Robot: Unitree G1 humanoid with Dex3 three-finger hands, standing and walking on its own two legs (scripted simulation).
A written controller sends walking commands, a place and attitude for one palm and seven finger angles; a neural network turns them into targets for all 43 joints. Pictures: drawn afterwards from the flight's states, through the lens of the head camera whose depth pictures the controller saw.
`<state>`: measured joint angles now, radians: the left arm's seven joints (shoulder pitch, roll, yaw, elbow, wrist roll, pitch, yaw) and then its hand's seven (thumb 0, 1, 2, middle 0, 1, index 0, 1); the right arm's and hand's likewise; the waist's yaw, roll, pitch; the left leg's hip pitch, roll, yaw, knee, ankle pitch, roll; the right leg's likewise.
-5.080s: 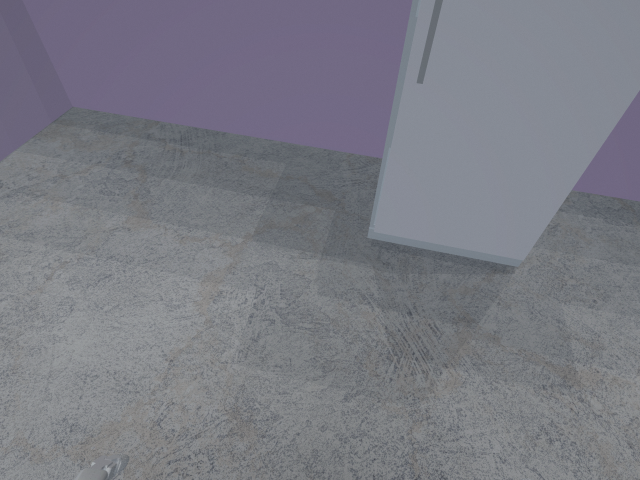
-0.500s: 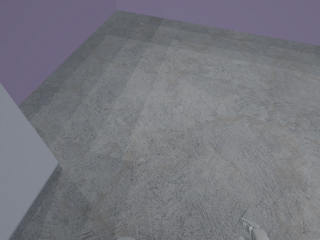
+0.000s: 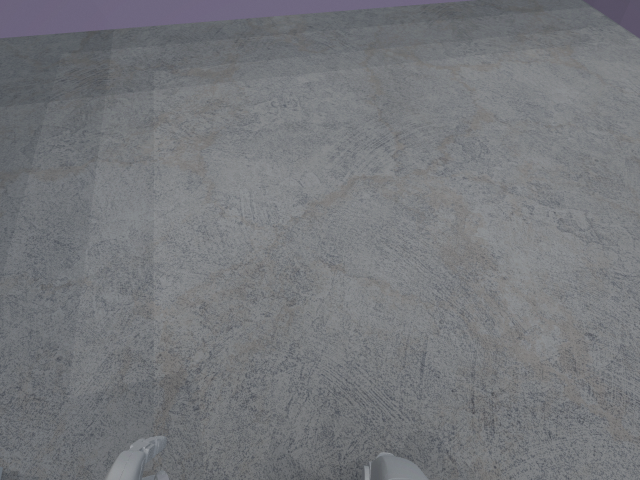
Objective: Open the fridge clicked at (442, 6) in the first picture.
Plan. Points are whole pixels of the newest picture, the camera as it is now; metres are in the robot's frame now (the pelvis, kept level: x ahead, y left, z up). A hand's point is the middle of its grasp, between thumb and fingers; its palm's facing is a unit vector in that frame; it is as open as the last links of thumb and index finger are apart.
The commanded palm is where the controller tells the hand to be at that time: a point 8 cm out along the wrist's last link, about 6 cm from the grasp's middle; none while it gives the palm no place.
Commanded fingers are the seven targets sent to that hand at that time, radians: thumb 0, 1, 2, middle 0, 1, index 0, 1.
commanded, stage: walk to a spot facing it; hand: left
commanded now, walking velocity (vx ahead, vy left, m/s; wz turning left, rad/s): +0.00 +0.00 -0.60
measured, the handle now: out of the picture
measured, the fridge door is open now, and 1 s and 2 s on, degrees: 0 0 0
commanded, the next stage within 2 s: turn to face it in 0.02 s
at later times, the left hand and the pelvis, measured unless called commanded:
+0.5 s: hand out of the picture +0.14 +0.15 -0.17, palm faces +0.06 -0.98 -0.17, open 7.3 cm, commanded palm none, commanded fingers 0.00 0.90 0.90 -0.20 -0.30 -0.20 -0.30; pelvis +0.04 -0.02 -0.01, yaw +3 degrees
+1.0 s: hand out of the picture +0.06 +0.17 -0.15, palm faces +0.32 -0.91 -0.26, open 7.4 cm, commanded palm none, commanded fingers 0.00 0.90 0.90 -0.20 -0.30 -0.20 -0.30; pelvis +0.01 -0.06 +0.00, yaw +18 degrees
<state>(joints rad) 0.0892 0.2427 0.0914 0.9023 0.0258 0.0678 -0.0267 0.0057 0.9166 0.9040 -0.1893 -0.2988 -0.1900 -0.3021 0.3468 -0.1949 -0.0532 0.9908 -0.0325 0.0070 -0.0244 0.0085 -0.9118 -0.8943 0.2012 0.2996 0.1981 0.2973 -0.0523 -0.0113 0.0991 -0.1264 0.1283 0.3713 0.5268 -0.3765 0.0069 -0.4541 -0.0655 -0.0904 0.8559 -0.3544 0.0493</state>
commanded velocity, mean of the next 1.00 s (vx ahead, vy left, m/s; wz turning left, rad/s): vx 0.00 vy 0.00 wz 0.49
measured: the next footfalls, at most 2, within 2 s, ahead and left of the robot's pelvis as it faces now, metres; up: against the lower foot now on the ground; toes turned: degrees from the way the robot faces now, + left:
right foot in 0.08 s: +0.07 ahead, -0.12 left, +0.00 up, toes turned -9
left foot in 0.52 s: +0.09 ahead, +0.09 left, +0.00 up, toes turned +12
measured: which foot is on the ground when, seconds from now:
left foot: down 0.00-0.08, up 0.10-0.50, down 0.52-1.00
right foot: up 0.00-0.06, down 0.08-0.54, up 0.56-1.00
